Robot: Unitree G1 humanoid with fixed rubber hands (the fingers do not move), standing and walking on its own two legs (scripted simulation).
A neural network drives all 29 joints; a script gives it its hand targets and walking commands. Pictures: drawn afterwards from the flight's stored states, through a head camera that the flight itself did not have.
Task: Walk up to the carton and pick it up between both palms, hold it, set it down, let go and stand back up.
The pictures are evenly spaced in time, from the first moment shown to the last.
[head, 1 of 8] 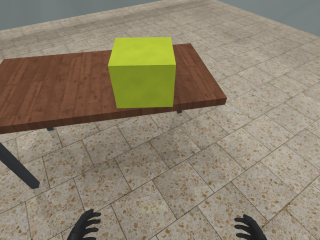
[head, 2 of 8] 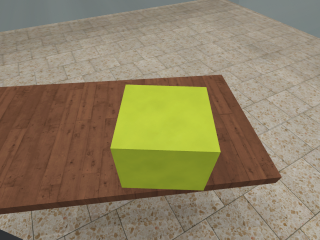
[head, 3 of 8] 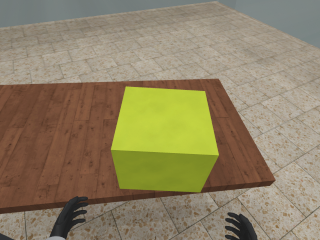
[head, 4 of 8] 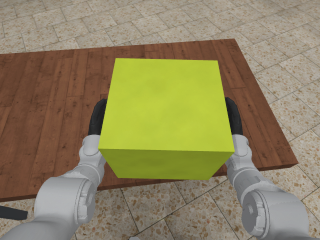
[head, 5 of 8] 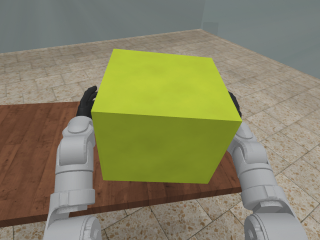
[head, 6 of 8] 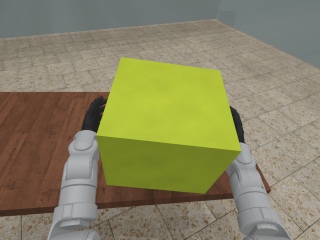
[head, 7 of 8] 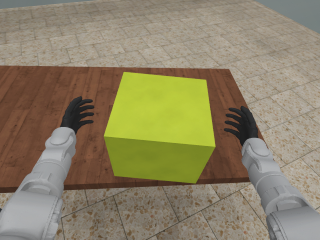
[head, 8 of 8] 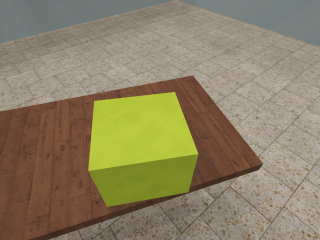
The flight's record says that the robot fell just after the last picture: no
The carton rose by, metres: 0.22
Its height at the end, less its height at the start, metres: +0.00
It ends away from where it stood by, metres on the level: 0.03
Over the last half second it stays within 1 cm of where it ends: yes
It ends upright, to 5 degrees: yes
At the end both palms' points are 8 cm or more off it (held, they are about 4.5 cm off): yes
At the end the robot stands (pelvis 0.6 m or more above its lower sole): yes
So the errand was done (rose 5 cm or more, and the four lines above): yes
